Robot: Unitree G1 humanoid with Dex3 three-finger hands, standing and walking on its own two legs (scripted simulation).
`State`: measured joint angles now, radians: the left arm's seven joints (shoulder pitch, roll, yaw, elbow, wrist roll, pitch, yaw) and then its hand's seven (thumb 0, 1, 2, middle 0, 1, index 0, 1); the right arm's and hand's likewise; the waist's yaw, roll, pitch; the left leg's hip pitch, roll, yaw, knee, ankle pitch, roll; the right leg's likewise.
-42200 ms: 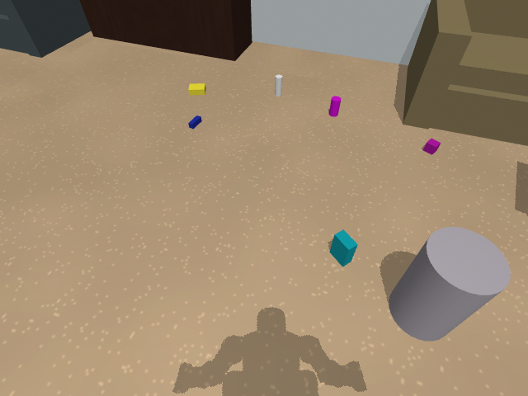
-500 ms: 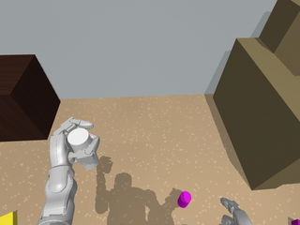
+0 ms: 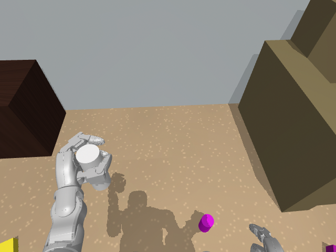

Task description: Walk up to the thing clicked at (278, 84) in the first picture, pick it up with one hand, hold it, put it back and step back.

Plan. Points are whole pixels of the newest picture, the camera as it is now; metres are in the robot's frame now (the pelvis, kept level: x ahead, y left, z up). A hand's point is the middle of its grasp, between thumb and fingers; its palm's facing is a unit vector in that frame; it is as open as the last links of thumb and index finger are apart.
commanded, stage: hold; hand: left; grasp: from the side
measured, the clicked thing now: (95, 169) +0.32 +0.19 +0.00
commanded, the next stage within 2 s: crouch in 0.56 s
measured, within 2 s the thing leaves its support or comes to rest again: neither
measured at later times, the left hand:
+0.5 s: hand (96, 159) +0.32 +0.18 +0.05, palm faces +0.23 -0.97 -0.03, open 6.8 cm
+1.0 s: hand (101, 172) +0.32 +0.18 -0.02, palm faces +0.26 -0.97 -0.03, open 6.8 cm
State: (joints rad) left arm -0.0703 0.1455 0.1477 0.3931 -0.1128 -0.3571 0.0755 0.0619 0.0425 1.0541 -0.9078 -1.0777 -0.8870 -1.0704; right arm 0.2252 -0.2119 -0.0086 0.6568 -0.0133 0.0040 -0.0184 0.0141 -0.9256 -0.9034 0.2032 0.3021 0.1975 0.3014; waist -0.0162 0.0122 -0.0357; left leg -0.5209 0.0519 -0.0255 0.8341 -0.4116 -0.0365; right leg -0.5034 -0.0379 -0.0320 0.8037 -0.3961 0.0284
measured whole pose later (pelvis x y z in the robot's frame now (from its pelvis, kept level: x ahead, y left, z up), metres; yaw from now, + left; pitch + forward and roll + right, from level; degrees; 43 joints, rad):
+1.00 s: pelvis -0.03 +0.00 -0.02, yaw +0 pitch +11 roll -1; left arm -0.22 0.15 0.21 0.65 -0.08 -0.48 0.09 0.06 0.04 1.06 -0.91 -1.07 -0.89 -1.07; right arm 0.18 -0.21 -0.02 0.66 -0.04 -0.03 0.01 0.01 -0.88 -0.90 0.20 0.30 0.20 0.30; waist -0.04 -0.01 -0.04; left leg -0.74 0.05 -0.03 0.98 -0.42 -0.04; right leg -0.73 -0.04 -0.03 0.95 -0.41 0.03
